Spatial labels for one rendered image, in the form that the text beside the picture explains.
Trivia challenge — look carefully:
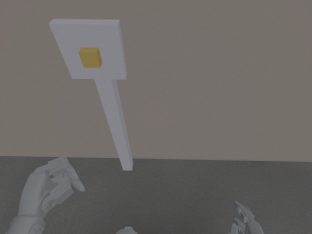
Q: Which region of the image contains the button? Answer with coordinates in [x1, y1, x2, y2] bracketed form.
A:
[78, 47, 102, 68]

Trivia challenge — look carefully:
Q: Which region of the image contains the left robot hand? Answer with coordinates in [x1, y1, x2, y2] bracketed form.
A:
[18, 156, 86, 219]

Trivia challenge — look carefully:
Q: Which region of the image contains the panel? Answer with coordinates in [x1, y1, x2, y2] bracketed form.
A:
[49, 19, 134, 171]

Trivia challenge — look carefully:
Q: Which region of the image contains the left robot forearm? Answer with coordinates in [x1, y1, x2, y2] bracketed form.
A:
[5, 214, 46, 234]

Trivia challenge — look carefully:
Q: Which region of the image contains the right robot hand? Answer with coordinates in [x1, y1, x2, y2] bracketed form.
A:
[228, 201, 264, 234]

